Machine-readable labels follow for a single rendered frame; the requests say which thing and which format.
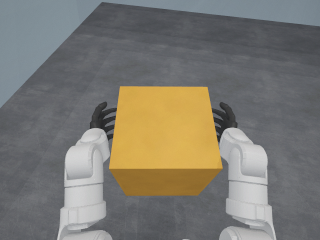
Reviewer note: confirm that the left robot forearm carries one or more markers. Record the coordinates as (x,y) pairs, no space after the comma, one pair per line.
(83,178)

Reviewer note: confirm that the right robot hand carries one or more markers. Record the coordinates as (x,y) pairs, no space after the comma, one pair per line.
(229,119)

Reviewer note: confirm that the carton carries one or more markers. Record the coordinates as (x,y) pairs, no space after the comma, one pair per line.
(164,141)

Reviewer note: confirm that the right robot forearm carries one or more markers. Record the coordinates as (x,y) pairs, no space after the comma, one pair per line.
(247,199)

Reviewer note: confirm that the robot right upper arm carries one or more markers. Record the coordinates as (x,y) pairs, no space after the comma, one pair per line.
(243,233)

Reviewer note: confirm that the robot left upper arm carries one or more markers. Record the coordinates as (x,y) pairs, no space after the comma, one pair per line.
(88,235)

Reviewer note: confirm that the left robot hand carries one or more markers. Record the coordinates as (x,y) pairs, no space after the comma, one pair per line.
(98,120)

